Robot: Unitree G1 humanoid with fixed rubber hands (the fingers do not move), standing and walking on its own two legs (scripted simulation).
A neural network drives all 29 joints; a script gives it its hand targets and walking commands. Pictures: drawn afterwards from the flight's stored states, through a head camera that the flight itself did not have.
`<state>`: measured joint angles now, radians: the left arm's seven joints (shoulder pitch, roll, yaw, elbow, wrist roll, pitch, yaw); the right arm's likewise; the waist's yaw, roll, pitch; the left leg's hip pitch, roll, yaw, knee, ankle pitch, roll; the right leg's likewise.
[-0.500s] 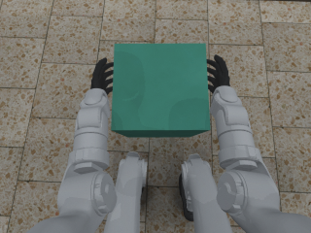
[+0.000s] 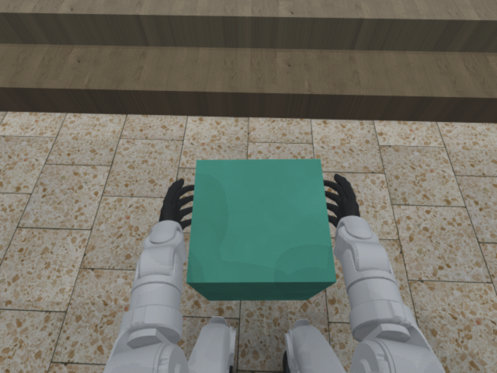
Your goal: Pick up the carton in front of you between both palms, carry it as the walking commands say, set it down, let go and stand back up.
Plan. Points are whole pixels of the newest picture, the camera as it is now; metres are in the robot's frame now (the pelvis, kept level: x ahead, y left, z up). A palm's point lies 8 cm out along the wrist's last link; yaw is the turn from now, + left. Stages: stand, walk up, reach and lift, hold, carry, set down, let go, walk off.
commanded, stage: reach and lift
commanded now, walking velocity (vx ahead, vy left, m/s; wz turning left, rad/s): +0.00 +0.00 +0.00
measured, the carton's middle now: (258, 238) +0.36 +0.01 -0.10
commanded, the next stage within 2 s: hold in 1.50 s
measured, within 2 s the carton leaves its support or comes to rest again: neither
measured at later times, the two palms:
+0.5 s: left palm (148, 205) +0.32 +0.15 +0.12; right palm (392, 198) +0.33 -0.15 +0.12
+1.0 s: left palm (141, 200) +0.32 +0.15 +0.13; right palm (399, 195) +0.33 -0.15 +0.14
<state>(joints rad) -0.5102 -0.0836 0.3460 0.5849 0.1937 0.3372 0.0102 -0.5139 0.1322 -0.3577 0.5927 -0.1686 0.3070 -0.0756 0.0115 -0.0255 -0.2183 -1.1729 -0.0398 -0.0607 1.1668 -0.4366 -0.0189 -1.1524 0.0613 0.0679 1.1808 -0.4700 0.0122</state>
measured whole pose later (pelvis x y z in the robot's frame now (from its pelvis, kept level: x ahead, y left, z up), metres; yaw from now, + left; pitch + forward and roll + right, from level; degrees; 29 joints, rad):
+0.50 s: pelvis +0.03 +0.00 +0.10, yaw +0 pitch +2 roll +0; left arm -0.25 -0.15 0.26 0.37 0.23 0.54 0.01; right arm -0.27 0.15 -0.27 0.40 -0.22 0.52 -0.03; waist 0.01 -0.01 -0.08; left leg -0.32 -0.03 -0.07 0.54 -0.25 -0.01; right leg -0.30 0.03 0.08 0.55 -0.28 0.00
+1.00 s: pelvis +0.02 +0.00 +0.11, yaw +0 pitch -5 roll +0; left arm -0.33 -0.17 0.31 0.35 0.30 0.62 -0.02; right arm -0.35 0.18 -0.33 0.38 -0.30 0.60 0.02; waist 0.01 -0.01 0.04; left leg -0.17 -0.02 -0.07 0.44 -0.20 -0.01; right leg -0.15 0.03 0.09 0.46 -0.23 0.00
